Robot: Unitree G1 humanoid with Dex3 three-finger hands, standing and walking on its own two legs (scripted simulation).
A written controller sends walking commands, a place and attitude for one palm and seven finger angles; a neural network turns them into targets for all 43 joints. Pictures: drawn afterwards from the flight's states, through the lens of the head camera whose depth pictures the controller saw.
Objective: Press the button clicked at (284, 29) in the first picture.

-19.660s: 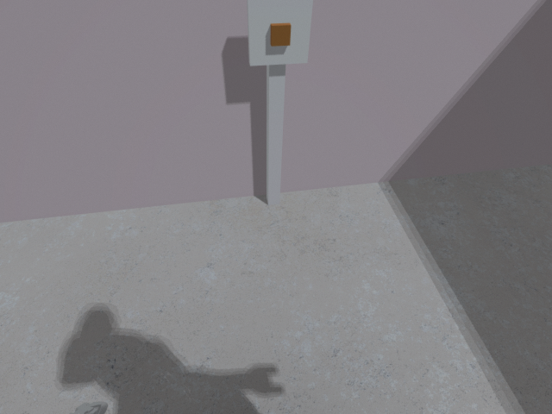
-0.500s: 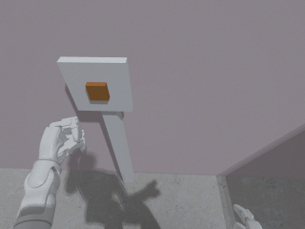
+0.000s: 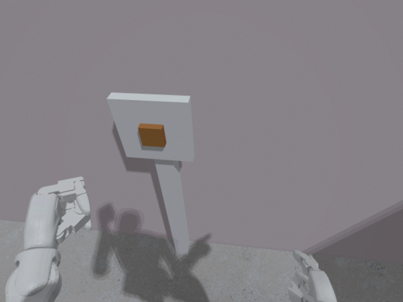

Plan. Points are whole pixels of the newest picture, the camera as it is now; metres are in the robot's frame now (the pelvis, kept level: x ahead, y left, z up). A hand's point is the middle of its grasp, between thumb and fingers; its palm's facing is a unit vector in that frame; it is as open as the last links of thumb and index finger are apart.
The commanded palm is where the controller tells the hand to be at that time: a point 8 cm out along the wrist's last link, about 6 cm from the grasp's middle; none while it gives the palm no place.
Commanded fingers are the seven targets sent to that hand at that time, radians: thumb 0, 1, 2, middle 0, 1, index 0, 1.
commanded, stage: draw the hand back to the body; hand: left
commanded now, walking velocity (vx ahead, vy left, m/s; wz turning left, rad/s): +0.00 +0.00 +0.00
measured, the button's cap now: (153, 134) +0.50 +0.19 +0.07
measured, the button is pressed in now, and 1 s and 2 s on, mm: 0 0 0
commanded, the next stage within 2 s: step back with the hand held close in 0.56 s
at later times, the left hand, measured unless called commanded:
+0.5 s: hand (54, 228) +0.17 +0.24 +0.16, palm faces +0.43 -0.83 -0.36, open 3.1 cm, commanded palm +0.12 +0.28 +0.18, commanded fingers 0.00 0.90 0.90 -1.30 -1.50 -1.30 -1.50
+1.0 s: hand (51, 232) +0.17 +0.24 +0.15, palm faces +0.30 -0.83 -0.47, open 3.1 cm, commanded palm +0.11 +0.29 +0.17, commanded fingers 0.00 0.90 0.90 -1.30 -1.50 -1.30 -1.50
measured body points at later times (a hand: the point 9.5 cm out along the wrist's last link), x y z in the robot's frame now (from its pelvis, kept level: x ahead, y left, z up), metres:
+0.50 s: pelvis +0.00 +0.00 +0.00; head -0.04 -0.03 +0.45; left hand +0.14 +0.28 +0.18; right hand +0.19 -0.22 -0.08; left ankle +0.00 +0.11 -0.74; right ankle -0.03 -0.10 -0.74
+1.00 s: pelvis -0.02 +0.01 +0.00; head -0.02 +0.00 +0.45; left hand +0.15 +0.29 +0.18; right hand +0.15 -0.24 -0.08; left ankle +0.00 +0.11 -0.74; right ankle -0.03 -0.10 -0.74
